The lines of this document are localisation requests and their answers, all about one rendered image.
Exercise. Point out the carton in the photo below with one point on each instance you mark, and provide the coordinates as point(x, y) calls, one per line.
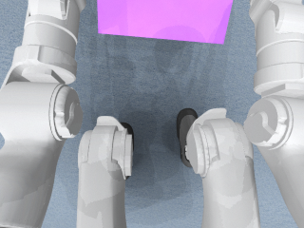
point(203, 21)

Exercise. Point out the right robot thigh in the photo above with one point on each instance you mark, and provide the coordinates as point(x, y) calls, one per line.
point(228, 175)

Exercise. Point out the right robot upper arm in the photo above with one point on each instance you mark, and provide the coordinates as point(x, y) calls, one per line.
point(275, 124)

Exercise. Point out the right robot shin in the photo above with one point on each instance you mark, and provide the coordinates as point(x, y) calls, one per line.
point(220, 113)

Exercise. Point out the robot left forearm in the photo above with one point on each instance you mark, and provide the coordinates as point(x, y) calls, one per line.
point(47, 54)

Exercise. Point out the robot right forearm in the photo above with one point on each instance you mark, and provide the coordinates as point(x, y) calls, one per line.
point(279, 35)

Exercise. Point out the left robot upper arm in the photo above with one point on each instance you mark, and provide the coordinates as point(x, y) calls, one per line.
point(36, 119)

